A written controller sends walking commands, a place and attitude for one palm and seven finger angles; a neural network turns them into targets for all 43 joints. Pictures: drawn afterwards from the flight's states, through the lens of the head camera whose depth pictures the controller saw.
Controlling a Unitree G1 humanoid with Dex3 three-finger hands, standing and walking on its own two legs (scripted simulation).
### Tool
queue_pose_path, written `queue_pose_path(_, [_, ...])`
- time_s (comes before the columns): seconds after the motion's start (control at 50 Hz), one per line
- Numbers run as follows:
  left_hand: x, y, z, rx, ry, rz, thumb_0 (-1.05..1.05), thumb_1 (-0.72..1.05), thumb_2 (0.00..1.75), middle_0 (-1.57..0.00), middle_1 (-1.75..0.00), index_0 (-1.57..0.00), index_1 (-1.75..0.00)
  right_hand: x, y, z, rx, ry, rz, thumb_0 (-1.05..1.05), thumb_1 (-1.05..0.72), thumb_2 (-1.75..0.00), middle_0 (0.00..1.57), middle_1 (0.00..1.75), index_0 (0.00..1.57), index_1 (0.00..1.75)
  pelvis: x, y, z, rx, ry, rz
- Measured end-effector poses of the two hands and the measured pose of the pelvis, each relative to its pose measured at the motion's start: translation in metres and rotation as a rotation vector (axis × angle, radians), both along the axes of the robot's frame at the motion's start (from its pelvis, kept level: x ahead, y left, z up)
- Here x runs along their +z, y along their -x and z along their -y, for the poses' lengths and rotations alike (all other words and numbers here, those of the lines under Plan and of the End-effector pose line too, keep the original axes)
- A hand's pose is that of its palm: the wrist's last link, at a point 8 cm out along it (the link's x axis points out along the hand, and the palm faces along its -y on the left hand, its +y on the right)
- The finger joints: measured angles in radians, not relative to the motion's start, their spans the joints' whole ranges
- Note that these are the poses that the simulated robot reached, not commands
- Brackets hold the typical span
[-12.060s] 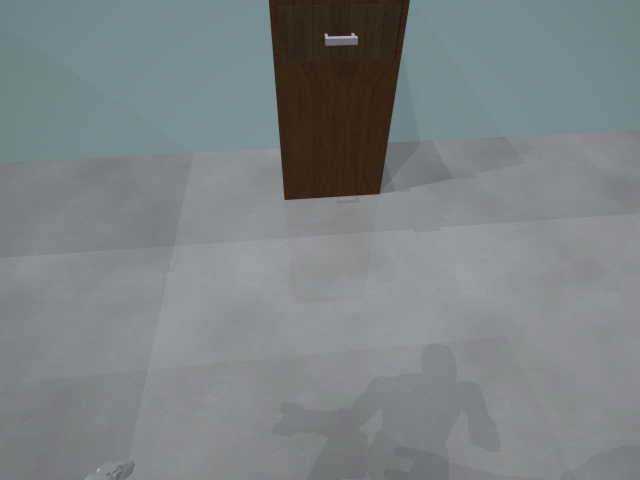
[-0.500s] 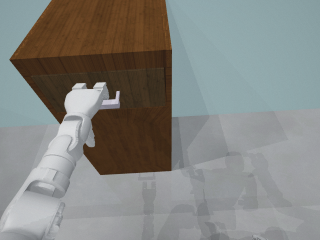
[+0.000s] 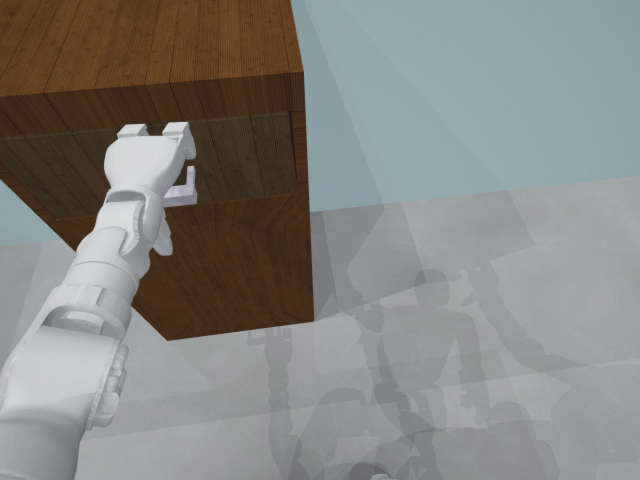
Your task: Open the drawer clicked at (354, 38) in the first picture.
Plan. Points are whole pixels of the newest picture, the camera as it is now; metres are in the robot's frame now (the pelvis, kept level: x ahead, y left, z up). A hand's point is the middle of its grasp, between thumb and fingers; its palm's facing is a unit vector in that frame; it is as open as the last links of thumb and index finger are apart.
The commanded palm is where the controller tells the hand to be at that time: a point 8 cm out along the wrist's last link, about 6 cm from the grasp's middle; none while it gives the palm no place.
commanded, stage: move the hooked fingers above the handle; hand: left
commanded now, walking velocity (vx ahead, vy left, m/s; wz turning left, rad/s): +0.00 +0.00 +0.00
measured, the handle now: (159, 186) +0.55 +0.23 +0.00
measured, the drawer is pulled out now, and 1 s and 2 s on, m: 0.00 0.00 0.00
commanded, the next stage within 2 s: none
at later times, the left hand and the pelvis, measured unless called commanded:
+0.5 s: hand (143, 186) +0.49 +0.22 +0.07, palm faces +0.05 +0.00 -1.00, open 13.8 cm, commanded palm +0.46 +0.22 +0.11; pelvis +0.00 +0.01 +0.00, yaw -1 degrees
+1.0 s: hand (135, 185) +0.50 +0.23 +0.06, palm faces +0.00 +0.04 -1.00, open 13.8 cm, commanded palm +0.47 +0.23 +0.11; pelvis +0.00 +0.01 +0.00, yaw -2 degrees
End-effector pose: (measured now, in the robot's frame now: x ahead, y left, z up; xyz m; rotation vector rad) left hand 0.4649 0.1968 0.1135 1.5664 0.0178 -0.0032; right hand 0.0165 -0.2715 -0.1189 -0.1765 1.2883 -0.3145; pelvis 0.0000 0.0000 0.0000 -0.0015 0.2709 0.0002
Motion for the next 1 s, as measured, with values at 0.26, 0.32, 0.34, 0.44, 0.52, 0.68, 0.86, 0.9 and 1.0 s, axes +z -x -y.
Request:
queue_pose_path(0.26, [-0.011, -0.01, -0.014, 0.12, -0.017, -0.071, 0.01, -0.49, 0.3, -0.32, -1.2, -0.32, -1.2, -0.004, 0.023, -0.006, -0.049, -0.031, -0.054, 0.01, -0.91, -0.9, 0.2, 0.3, 0.2, 0.3, 0.0, -0.005, -0.003, -0.028, 0.001, -0.029])
queue_pose_path(0.32, [-0.011, -0.005, -0.01, 0.059, 0.012, -0.071, 0.0, -0.49, 0.3, -0.32, -1.2, -0.32, -1.2, -0.003, 0.019, -0.008, -0.041, -0.025, -0.05, 0.01, -0.91, -0.9, 0.21, 0.3, 0.2, 0.3, 0.001, -0.007, -0.003, -0.023, 0.003, -0.02])
queue_pose_path(0.34, [-0.009, -0.004, -0.008, 0.036, 0.017, -0.058, 0.0, -0.49, 0.3, -0.32, -1.2, -0.32, -1.2, -0.002, 0.017, -0.008, -0.038, -0.022, -0.045, 0.01, -0.91, -0.9, 0.21, 0.3, 0.2, 0.3, 0.001, -0.007, -0.003, -0.021, 0.004, -0.018])
queue_pose_path(0.44, [0.002, 0.0, -0.008, 0.001, 0.02, 0.041, 0.01, -0.49, 0.3, -0.32, -1.2, -0.32, -1.2, -0.002, 0.001, -0.008, -0.009, -0.018, -0.007, 0.01, -0.91, -0.9, 0.21, 0.3, 0.2, 0.3, 0.0, -0.006, -0.004, -0.011, 0.006, -0.012])
queue_pose_path(0.52, [0.005, 0.0, -0.025, 0.091, -0.02, 0.055, 0.01, -0.49, 0.3, -0.32, -1.2, -0.32, -1.2, -0.003, -0.012, -0.008, 0.01, -0.027, 0.027, 0.01, -0.91, -0.9, 0.2, 0.3, 0.2, 0.3, -0.001, -0.003, -0.006, -0.009, 0.005, -0.014])
queue_pose_path(0.68, [-0.004, 0.006, -0.029, 0.1, -0.016, -0.078, 0.0, -0.49, 0.3, -0.32, -1.2, -0.32, -1.2, 0.0, -0.023, -0.011, 0.03, -0.019, 0.045, 0.0, -0.91, -0.9, 0.21, 0.3, 0.2, 0.3, 0.002, -0.003, -0.008, 0.003, 0.007, 0.001])
queue_pose_path(0.86, [0.003, -0.009, 0.001, -0.038, 0.045, 0.063, 0.0, -0.49, 0.3, -0.32, -1.2, -0.32, -1.2, 0.0, -0.013, -0.01, 0.024, 0.008, 0.03, 0.0, -0.91, -0.9, 0.21, 0.3, 0.2, 0.3, -0.004, -0.001, -0.009, -0.004, 0.008, -0.021])
queue_pose_path(0.9, [0.005, -0.013, -0.009, 0.022, 0.025, 0.092, 0.01, -0.49, 0.3, -0.32, -1.2, -0.32, -1.2, -0.003, -0.007, -0.011, 0.013, -0.002, 0.018, 0.0, -0.91, -0.9, 0.2, 0.3, 0.2, 0.3, -0.005, 0.0, -0.01, -0.013, 0.006, -0.032])
queue_pose_path(1.0, [0.0, -0.01, -0.032, 0.159, -0.05, 0.021, 0.01, -0.49, 0.3, -0.33, -1.21, -0.32, -1.21, -0.01, 0.007, -0.017, -0.015, -0.048, -0.025, 0.0, -0.91, -0.9, 0.2, 0.3, 0.2, 0.3, -0.003, -0.002, -0.01, -0.026, 0.005, -0.038])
